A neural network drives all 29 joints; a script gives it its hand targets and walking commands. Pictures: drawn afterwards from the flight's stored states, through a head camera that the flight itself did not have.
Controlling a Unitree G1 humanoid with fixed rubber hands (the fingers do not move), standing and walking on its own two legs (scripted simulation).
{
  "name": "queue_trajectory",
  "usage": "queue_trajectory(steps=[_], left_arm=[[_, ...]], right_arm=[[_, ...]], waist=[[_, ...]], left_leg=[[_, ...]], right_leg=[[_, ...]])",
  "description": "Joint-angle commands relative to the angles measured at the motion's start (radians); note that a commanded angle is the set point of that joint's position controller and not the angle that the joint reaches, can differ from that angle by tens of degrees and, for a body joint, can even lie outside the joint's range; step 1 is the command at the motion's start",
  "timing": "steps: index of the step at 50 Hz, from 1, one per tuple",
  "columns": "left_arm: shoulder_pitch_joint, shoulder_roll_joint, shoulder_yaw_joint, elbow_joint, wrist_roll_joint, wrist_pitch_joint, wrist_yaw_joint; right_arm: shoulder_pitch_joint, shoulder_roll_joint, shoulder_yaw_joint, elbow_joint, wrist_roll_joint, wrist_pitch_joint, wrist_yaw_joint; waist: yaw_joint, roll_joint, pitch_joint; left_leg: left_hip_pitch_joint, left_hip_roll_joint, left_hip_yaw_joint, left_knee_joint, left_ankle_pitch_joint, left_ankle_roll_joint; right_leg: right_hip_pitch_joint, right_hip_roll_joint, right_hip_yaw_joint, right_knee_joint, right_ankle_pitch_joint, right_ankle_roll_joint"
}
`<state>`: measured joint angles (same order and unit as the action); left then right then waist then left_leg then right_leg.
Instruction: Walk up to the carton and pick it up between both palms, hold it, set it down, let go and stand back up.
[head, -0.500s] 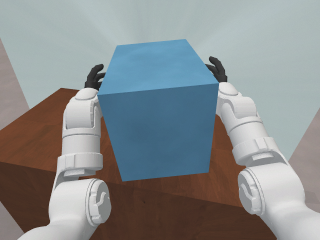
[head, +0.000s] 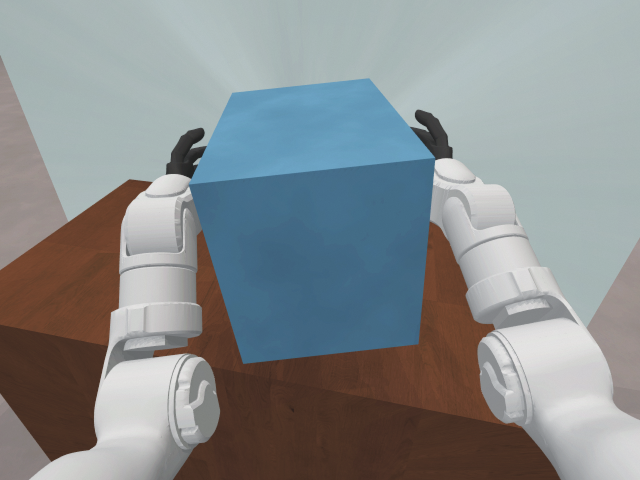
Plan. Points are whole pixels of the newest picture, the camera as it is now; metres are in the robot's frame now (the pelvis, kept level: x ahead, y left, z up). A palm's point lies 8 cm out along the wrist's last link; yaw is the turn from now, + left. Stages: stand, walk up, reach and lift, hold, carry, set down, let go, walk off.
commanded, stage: hold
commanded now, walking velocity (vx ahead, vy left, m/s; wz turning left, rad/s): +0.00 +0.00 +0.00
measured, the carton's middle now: (314, 203) +0.40 +0.00 +0.23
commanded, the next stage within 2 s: none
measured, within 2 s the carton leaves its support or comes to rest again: neither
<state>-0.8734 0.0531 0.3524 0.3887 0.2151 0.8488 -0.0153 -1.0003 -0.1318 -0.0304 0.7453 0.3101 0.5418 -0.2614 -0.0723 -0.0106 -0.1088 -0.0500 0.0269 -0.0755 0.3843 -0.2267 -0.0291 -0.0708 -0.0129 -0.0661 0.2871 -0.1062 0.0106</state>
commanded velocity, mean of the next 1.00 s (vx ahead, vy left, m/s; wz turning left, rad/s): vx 0.00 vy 0.00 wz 0.00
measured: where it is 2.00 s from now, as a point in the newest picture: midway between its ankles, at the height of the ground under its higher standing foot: outside the picture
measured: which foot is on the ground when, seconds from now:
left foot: down 0.00-1.00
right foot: down 0.00-1.00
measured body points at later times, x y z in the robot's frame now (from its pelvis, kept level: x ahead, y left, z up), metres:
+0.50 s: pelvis +0.00 +0.00 +0.00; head -0.09 +0.02 +0.44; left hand +0.38 +0.16 +0.27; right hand +0.39 -0.14 +0.29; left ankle +0.00 +0.14 -0.75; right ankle +0.04 -0.13 -0.75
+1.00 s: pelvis +0.00 +0.00 +0.00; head -0.09 +0.01 +0.44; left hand +0.38 +0.16 +0.28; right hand +0.38 -0.14 +0.29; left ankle +0.00 +0.14 -0.75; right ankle +0.04 -0.13 -0.75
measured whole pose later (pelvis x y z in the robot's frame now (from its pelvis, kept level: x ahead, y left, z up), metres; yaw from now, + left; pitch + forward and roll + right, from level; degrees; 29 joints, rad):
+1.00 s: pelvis +0.00 +0.00 +0.00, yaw +1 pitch -6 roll -1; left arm -0.90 0.06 0.36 0.41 0.23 0.85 -0.03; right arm -1.02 -0.13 -0.03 0.75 0.33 0.57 -0.28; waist -0.08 -0.01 -0.13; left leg -0.06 0.02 -0.09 0.38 -0.22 -0.03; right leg -0.08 -0.01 -0.05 0.29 -0.11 0.01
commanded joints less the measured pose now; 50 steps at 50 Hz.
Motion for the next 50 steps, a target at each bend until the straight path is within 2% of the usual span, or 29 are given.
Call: queue_trajectory(steps=[1,4,5,7,10,11,12,13,14,17,19,20,23,25,26,28,30,31,33,34,36,38,39,40,46,47,48,49,50], left_arm=[[-0.867,-0.599,-0.431,-0.225,-0.179,-0.127,-0.134],[-0.852,-0.609,-0.436,-0.213,-0.176,-0.122,-0.132],[-0.846,-0.615,-0.443,-0.241,-0.185,-0.121,-0.135],[-0.793,-0.581,-0.397,-0.156,-0.145,-0.097,-0.149],[-0.834,-0.593,-0.436,-0.262,-0.180,-0.117,-0.145],[-0.787,-0.583,-0.414,-0.172,-0.150,-0.102,-0.145],[-0.843,-0.580,-0.418,-0.209,-0.163,-0.111,-0.148],[-0.805,-0.580,-0.390,-0.129,-0.138,-0.103,-0.153],[-0.829,-0.590,-0.403,-0.175,-0.161,-0.111,-0.155],[-0.872,-0.590,-0.403,-0.169,-0.147,-0.114,-0.149],[-0.856,-0.604,-0.402,-0.156,-0.157,-0.111,-0.145],[-0.850,-0.604,-0.431,-0.186,-0.182,-0.114,-0.143],[-0.866,-0.612,-0.450,-0.257,-0.192,-0.120,-0.138],[-0.831,-0.590,-0.397,-0.163,-0.152,-0.098,-0.144],[-0.816,-0.618,-0.441,-0.233,-0.181,-0.099,-0.147],[-0.796,-0.558,-0.375,-0.136,-0.144,-0.091,-0.152],[-0.826,-0.592,-0.421,-0.232,-0.169,-0.104,-0.156],[-0.790,-0.578,-0.386,-0.145,-0.153,-0.090,-0.156],[-0.836,-0.592,-0.417,-0.213,-0.165,-0.107,-0.162],[-0.834,-0.583,-0.397,-0.160,-0.155,-0.107,-0.160],[-0.855,-0.584,-0.398,-0.185,-0.156,-0.113,-0.152],[-0.871,-0.584,-0.399,-0.156,-0.151,-0.115,-0.153],[-0.873,-0.592,-0.391,-0.182,-0.157,-0.118,-0.151],[-0.877,-0.603,-0.413,-0.204,-0.168,-0.119,-0.149],[-0.845,-0.585,-0.385,-0.142,-0.141,-0.111,-0.160],[-0.828,-0.565,-0.361,-0.107,-0.134,-0.109,-0.162],[-0.835,-0.565,-0.379,-0.146,-0.150,-0.116,-0.163],[-0.838,-0.587,-0.388,-0.136,-0.151,-0.111,-0.161],[-0.819,-0.557,-0.364,-0.101,-0.137,-0.105,-0.162]], right_arm=[[-0.750,0.747,0.297,-0.320,0.156,-0.009,0.136],[-0.713,0.735,0.283,-0.283,0.157,0.007,0.127],[-0.692,0.729,0.270,-0.267,0.151,0.010,0.126],[-0.706,0.713,0.285,-0.267,0.151,0.016,0.129],[-0.733,0.739,0.310,-0.349,0.186,0.007,0.120],[-0.682,0.712,0.280,-0.275,0.169,0.029,0.119],[-0.744,0.742,0.291,-0.326,0.169,0.016,0.119],[-0.698,0.713,0.253,-0.245,0.142,0.030,0.123],[-0.735,0.735,0.266,-0.289,0.155,0.017,0.128],[-0.750,0.726,0.258,-0.257,0.150,0.014,0.133],[-0.771,0.737,0.271,-0.298,0.162,0.009,0.134],[-0.737,0.720,0.258,-0.288,0.166,0.010,0.133],[-0.726,0.725,0.273,-0.304,0.179,0.012,0.135],[-0.700,0.695,0.258,-0.222,0.161,0.036,0.132],[-0.701,0.702,0.267,-0.299,0.171,0.025,0.129],[-0.721,0.700,0.279,-0.261,0.175,0.037,0.120],[-0.745,0.736,0.305,-0.322,0.192,0.021,0.118],[-0.714,0.708,0.278,-0.285,0.172,0.033,0.121],[-0.742,0.741,0.281,-0.318,0.181,0.022,0.122],[-0.738,0.716,0.260,-0.279,0.170,0.028,0.126],[-0.756,0.717,0.273,-0.298,0.176,0.020,0.125],[-0.757,0.724,0.244,-0.265,0.154,0.023,0.131],[-0.770,0.733,0.252,-0.280,0.162,0.016,0.132],[-0.734,0.723,0.250,-0.263,0.170,0.022,0.133],[-0.747,0.714,0.229,-0.252,0.146,0.017,0.131],[-0.730,0.700,0.237,-0.219,0.153,0.025,0.128],[-0.749,0.725,0.261,-0.279,0.165,0.016,0.125],[-0.738,0.722,0.257,-0.270,0.165,0.022,0.122],[-0.764,0.727,0.262,-0.282,0.165,0.020,0.120]], waist=[[-0.005,0.062,-0.410],[-0.032,0.049,-0.349],[-0.027,0.060,-0.352],[-0.003,0.032,-0.299],[-0.007,0.044,-0.412],[-0.033,0.051,-0.304],[-0.001,0.030,-0.347],[-0.026,0.028,-0.249],[-0.004,0.028,-0.300],[-0.009,0.061,-0.330],[-0.001,0.049,-0.350],[-0.026,0.052,-0.375],[-0.017,0.092,-0.439],[-0.031,0.069,-0.296],[-0.034,0.052,-0.364],[-0.008,0.009,-0.278],[-0.002,0.045,-0.365],[-0.020,0.038,-0.315],[-0.006,0.046,-0.348],[-0.022,0.054,-0.327],[-0.009,0.049,-0.364],[-0.021,0.048,-0.333],[0.006,0.049,-0.353],[-0.024,0.065,-0.361],[-0.024,0.040,-0.307],[-0.015,0.028,-0.287],[-0.001,0.032,-0.343],[-0.022,0.059,-0.329],[0.002,0.011,-0.318]], left_leg=[[-0.128,-0.099,0.067,-0.062,0.223,-0.032],[-0.128,-0.098,0.062,-0.064,0.223,-0.033],[-0.128,-0.093,0.059,-0.064,0.239,-0.039],[-0.160,-0.098,0.071,-0.080,0.215,-0.031],[-0.113,-0.096,0.064,-0.052,0.295,-0.040],[-0.150,-0.094,0.065,-0.066,0.246,-0.038],[-0.156,-0.094,0.062,-0.068,0.236,-0.034],[-0.196,-0.102,0.062,-0.090,0.161,-0.024],[-0.191,-0.095,0.062,-0.095,0.159,-0.026],[-0.171,-0.094,0.060,-0.089,0.142,-0.022],[-0.162,-0.093,0.065,-0.081,0.175,-0.029],[-0.149,-0.090,0.056,-0.074,0.206,-0.036],[-0.114,-0.086,0.053,-0.055,0.284,-0.053],[-0.160,-0.091,0.057,-0.073,0.218,-0.039],[-0.146,-0.086,0.052,-0.068,0.283,-0.047],[-0.173,-0.091,0.055,-0.074,0.212,-0.029],[-0.144,-0.099,0.066,-0.063,0.272,-0.041],[-0.155,-0.101,0.058,-0.070,0.241,-0.037],[-0.159,-0.099,0.062,-0.078,0.209,-0.030],[-0.176,-0.093,0.059,-0.089,0.165,-0.036],[-0.157,-0.095,0.062,-0.079,0.193,-0.031],[-0.175,-0.092,0.058,-0.088,0.132,-0.030],[-0.166,-0.095,0.058,-0.091,0.149,-0.026],[-0.151,-0.091,0.058,-0.085,0.180,-0.037],[-0.168,-0.094,0.066,-0.095,0.138,-0.027],[-0.184,-0.086,0.066,-0.100,0.134,-0.027],[-0.172,-0.095,0.073,-0.089,0.174,-0.030],[-0.174,-0.096,0.070,-0.086,0.188,-0.037],[-0.183,-0.097,0.064,-0.085,0.173,-0.023]], right_leg=[[0.324,0.096,0.022,0.035,0.145,0.029],[0.300,0.098,0.015,0.030,0.140,0.029],[0.305,0.103,0.020,0.030,0.142,0.021],[0.327,0.091,0.025,0.024,0.139,0.025],[0.349,0.103,0.026,0.039,0.205,0.024],[0.327,0.090,0.020,0.031,0.163,0.026],[0.326,0.095,0.020,0.033,0.140,0.031],[0.312,0.083,0.027,0.021,0.096,0.027],[0.315,0.088,0.022,0.026,0.099,0.023],[0.298,0.080,0.026,0.025,0.072,0.023],[0.302,0.090,0.020,0.026,0.096,0.016],[0.309,0.095,0.015,0.028,0.119,0.016],[0.323,0.103,0.028,0.042,0.177,0.017],[0.302,0.091,0.027,0.028,0.126,0.013],[0.342,0.106,0.022,0.039,0.186,0.014],[0.308,0.090,0.022,0.024,0.137,0.030],[0.342,0.099,0.025,0.039,0.186,0.026],[0.317,0.088,0.028,0.024,0.172,0.020],[0.318,0.088,0.033,0.029,0.143,0.023],[0.305,0.087,0.025,0.017,0.097,0.020],[0.302,0.093,0.019,0.027,0.106,0.024],[0.280,0.087,0.029,0.021,0.057,0.019],[0.282,0.092,0.032,0.017,0.074,0.022],[0.311,0.092,0.028,0.025,0.101,0.017],[0.286,0.083,0.031,0.016,0.077,0.027],[0.291,0.084,0.026,0.015,0.066,0.020],[0.315,0.087,0.026,0.024,0.102,0.025],[0.309,0.088,0.028,0.025,0.113,0.025],[0.301,0.089,0.026,0.020,0.104,0.029]])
